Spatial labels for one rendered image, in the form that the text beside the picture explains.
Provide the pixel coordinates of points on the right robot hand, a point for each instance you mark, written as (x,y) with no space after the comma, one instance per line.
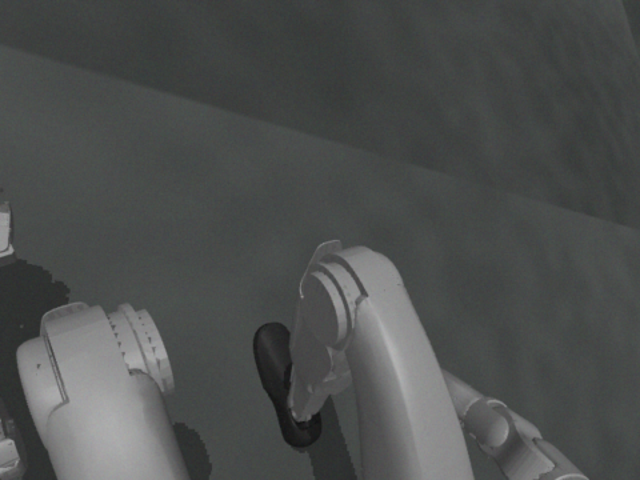
(463,395)

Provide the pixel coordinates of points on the left robot arm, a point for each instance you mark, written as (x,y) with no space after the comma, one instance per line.
(13,457)

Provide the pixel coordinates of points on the right robot foot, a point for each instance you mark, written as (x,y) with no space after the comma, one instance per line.
(274,364)

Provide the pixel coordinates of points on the left robot hand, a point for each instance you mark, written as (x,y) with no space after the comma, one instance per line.
(7,253)

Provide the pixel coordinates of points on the right robot arm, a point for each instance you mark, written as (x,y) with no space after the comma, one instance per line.
(515,444)

